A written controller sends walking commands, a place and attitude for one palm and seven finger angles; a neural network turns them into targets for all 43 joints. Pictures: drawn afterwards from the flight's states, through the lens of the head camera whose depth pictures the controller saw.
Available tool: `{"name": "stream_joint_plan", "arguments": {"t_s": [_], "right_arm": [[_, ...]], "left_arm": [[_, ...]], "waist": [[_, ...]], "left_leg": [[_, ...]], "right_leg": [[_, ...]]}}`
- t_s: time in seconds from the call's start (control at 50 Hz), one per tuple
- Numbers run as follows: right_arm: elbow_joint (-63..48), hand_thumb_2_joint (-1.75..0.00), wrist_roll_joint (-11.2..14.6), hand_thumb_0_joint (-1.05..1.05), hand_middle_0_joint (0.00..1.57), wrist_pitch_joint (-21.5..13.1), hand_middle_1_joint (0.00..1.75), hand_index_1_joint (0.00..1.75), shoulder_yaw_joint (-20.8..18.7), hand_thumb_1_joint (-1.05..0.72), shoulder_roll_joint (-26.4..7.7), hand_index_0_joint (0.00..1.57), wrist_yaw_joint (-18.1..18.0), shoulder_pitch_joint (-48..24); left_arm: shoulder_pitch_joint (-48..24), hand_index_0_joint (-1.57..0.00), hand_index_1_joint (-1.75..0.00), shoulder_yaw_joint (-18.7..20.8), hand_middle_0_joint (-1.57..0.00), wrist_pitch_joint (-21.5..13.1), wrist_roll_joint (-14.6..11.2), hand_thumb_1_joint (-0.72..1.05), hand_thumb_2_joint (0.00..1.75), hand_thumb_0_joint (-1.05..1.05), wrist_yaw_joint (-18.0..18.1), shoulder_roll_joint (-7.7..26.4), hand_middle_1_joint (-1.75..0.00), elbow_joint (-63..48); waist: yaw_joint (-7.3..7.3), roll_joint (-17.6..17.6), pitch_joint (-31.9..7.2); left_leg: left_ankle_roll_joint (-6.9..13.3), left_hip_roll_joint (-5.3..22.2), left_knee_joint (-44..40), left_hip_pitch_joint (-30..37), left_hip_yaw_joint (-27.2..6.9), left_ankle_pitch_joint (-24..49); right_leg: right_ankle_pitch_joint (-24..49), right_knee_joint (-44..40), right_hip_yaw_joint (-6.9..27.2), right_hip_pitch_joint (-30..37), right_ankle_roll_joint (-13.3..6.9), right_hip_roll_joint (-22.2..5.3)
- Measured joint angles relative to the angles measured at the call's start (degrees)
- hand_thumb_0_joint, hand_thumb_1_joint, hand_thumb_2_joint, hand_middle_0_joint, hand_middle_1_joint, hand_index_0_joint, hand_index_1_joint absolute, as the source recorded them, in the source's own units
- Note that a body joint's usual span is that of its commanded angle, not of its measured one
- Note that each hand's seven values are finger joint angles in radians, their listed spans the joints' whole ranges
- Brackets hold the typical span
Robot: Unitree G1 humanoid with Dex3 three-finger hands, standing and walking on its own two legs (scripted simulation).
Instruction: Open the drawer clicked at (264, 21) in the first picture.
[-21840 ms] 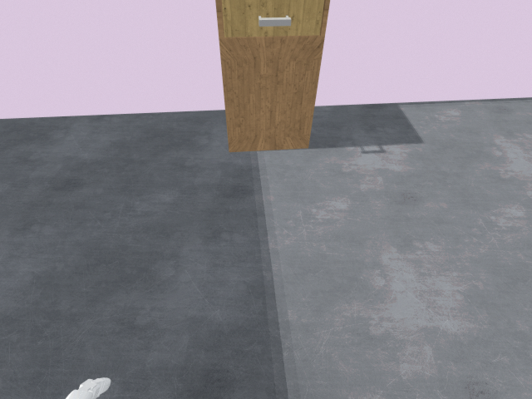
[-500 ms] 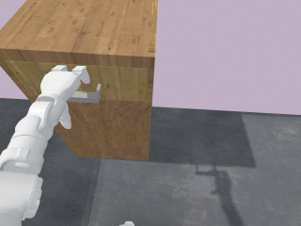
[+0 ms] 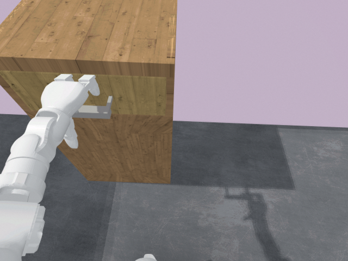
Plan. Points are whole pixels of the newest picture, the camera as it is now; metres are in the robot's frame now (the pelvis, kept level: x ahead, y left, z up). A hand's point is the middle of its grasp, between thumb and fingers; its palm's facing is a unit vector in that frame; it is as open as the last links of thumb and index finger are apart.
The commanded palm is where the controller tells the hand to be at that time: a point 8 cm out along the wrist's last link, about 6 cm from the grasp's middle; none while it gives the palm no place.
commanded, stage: re-aim the fingers above the handle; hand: left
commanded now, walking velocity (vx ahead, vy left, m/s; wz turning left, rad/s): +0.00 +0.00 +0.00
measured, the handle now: (87, 105) +0.52 +0.25 +0.00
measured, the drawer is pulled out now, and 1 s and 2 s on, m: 0.00 0.00 0.00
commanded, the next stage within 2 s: lower the fingers behind the handle in 0.62 s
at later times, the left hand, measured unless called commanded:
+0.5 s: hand (81, 109) +0.46 +0.24 +0.05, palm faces -0.09 -0.05 -0.99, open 13.8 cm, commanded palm +0.45 +0.25 +0.11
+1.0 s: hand (76, 116) +0.45 +0.25 +0.03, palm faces -0.18 -0.01 -0.98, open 13.9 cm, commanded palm +0.45 +0.25 +0.09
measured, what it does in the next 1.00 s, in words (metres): stands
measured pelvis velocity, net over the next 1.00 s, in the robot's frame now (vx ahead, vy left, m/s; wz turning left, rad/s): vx -0.01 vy -0.01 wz -0.02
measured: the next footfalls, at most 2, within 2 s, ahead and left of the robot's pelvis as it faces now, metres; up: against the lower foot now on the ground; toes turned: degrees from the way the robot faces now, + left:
none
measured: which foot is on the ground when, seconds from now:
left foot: down 0.00-1.00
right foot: down 0.00-1.00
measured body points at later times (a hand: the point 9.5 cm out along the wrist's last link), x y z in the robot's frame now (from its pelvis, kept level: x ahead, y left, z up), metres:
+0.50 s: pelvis +0.00 -0.01 +0.00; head +0.09 +0.00 +0.44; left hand +0.46 +0.24 +0.10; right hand +0.03 -0.28 -0.13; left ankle +0.00 +0.07 -0.71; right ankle -0.03 -0.10 -0.71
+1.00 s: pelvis -0.01 -0.01 +0.00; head +0.08 -0.01 +0.44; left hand +0.46 +0.25 +0.08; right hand +0.03 -0.28 -0.12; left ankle +0.00 +0.07 -0.71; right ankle -0.03 -0.10 -0.71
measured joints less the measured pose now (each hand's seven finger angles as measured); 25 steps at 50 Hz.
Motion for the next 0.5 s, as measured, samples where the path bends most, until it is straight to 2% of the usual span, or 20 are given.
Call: {"name": "stream_joint_plan", "arguments": {"t_s": [0.06,0.12,0.16,0.22,0.3,0.34,0.4,0.46,0.5], "right_arm": [[0.6,-0.90,-0.2,0.00,0.20,-0.3,0.30,0.30,-0.3,-0.91,-0.9,0.20,0.6,-1.0],[0.2,-0.90,-0.2,0.00,0.20,-0.4,0.30,0.30,0.1,-0.91,-1.4,0.20,1.3,-2.0],[-0.3,-0.90,-0.1,0.00,0.20,-0.2,0.30,0.30,0.4,-0.91,-1.4,0.20,1.4,-2.2],[-0.6,-0.90,0.3,0.00,0.20,0.4,0.30,0.30,1.0,-0.91,-1.0,0.20,1.4,-2.1],[-1.4,-0.90,0.9,0.00,0.20,1.1,0.30,0.30,2.0,-0.91,0.0,0.20,0.9,-2.0],[-2.0,-0.90,1.1,0.00,0.20,0.9,0.30,0.30,2.2,-0.91,0.3,0.20,0.5,-1.6],[-2.3,-0.90,0.9,0.00,0.20,0.2,0.30,0.30,1.8,-0.91,0.6,0.20,-0.1,-0.7],[-1.8,-0.90,0.5,0.00,0.20,-0.2,0.30,0.30,1.3,-0.91,0.4,0.20,-0.4,-0.3],[-1.2,-0.90,0.3,0.00,0.20,-0.6,0.30,0.30,0.9,-0.91,0.1,0.20,-0.3,-0.3]], "left_arm": [[-2.4,-0.32,-1.21,0.1,-0.32,0.9,0.3,-0.49,0.30,0.00,3.4,-0.7,-1.20,0.9],[-5.5,-0.32,-1.20,0.6,-0.31,5.2,1.1,-0.49,0.30,0.00,5.7,-1.0,-1.20,5.0],[-6.5,-0.35,-1.24,0.3,-0.31,6.7,1.1,-0.49,0.30,0.00,6.6,-1.2,-1.20,6.4],[-7.0,-0.36,-1.28,-0.2,-0.32,9.5,1.4,-0.49,0.30,0.00,5.1,-1.8,-1.20,7.8],[-6.4,-0.35,-1.26,-0.4,-0.32,11.8,1.1,-0.49,0.30,0.00,1.0,-0.9,-1.20,11.3],[-5.2,-0.34,-1.25,-0.2,-0.32,10.8,0.7,-0.49,0.30,0.00,-0.9,-0.1,-1.20,11.1],[-3.3,-0.33,-1.23,-0.6,-0.32,7.0,0.3,-0.49,0.30,0.00,-2.7,0.5,-1.20,8.1],[-2.0,-0.33,-1.22,0.2,-0.32,2.6,0.5,-0.49,0.30,0.00,-1.9,0.4,-1.20,4.6],[-2.1,-0.33,-1.21,0.7,-0.32,0.9,0.6,-0.49,0.30,0.00,-0.2,0.2,-1.20,3.4]], "waist": [[-0.31,0.3,-0.4],[-0.86,0.5,-0.7],[-0.71,0.7,-0.8],[-0.46,0.8,-1.4],[-1.34,0.5,-1.5],[-1.65,0.3,-1.0],[-1.50,0.1,-0.3],[-1.14,0.0,-0.1],[-1.01,0.1,-0.2]], "left_leg": [[0.0,-0.1,1.4,-1.8,-0.1,-0.4],[0.1,-0.1,2.0,-3.1,0.4,-0.5],[0.1,0.1,1.9,-3.3,0.7,-0.4],[0.1,0.3,0.9,-2.4,1.0,-0.1],[-0.1,0.6,-0.7,-0.2,1.3,0.3],[-0.1,0.7,-1.2,0.5,1.3,0.4],[-0.3,0.7,-1.2,0.8,0.8,0.5],[-0.3,0.6,-0.4,-0.1,0.5,0.2],[-0.3,0.5,0.4,-1.1,0.2,-0.1]], "right_leg": [[-0.6,1.6,-0.2,-1.8,0.0,-0.1],[-0.8,2.6,0.1,-3.4,0.1,-0.1],[-0.6,2.6,0.4,-3.8,0.1,0.0],[-0.1,1.7,0.9,-3.0,0.1,0.2],[0.4,0.2,1.4,-1.1,0.0,0.4],[0.7,-0.5,1.4,-0.2,-0.2,0.6],[0.7,-0.9,0.9,0.3,-0.3,0.6],[0.4,-0.2,0.5,-0.4,-0.4,0.6],[0.0,0.6,0.2,-1.4,-0.4,0.5]]}}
